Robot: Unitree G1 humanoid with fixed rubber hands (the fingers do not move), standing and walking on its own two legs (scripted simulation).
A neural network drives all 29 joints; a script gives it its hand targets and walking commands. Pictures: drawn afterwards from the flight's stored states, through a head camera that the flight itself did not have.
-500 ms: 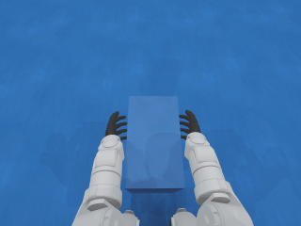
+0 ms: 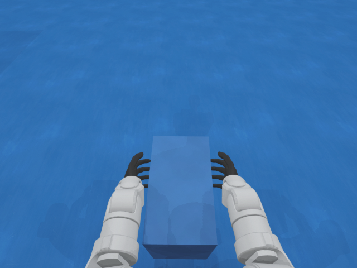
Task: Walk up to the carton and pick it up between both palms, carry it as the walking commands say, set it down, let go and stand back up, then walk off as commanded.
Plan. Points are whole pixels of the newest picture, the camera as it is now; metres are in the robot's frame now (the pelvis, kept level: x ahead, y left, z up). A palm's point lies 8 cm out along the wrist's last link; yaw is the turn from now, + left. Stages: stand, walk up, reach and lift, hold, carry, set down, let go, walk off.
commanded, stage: reach and lift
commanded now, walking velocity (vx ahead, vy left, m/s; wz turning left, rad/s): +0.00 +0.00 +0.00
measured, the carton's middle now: (180, 199) +0.31 +0.01 -0.05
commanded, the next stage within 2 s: hold in 1.44 s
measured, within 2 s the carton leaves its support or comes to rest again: neither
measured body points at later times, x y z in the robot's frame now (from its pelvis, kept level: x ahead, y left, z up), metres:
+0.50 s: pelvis -0.03 +0.00 +0.00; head -0.09 -0.01 +0.44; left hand +0.30 +0.12 +0.05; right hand +0.30 -0.11 +0.05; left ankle +0.02 +0.14 -0.73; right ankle +0.03 -0.13 -0.73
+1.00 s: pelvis -0.02 +0.00 -0.01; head -0.09 +0.00 +0.44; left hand +0.30 +0.12 +0.05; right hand +0.30 -0.11 +0.05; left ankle +0.01 +0.14 -0.73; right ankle +0.03 -0.13 -0.73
